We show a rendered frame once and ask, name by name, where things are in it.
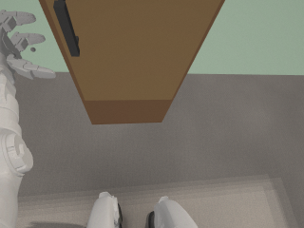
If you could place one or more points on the left robot upper arm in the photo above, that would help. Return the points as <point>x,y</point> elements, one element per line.
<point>15,161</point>

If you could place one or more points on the robot shin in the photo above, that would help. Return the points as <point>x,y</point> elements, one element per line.
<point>161,199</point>
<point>116,223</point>

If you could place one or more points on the left robot shin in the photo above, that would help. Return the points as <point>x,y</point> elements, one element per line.
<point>116,223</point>

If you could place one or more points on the robot left hand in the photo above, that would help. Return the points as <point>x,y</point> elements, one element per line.
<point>17,43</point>

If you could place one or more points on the cupboard door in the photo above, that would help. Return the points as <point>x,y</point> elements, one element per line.
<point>134,49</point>

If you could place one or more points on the right robot shin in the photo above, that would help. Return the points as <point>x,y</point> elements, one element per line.
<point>161,199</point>

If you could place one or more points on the robot left forearm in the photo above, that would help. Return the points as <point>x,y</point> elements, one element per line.
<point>9,107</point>

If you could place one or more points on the handle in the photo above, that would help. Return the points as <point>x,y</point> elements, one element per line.
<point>72,41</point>

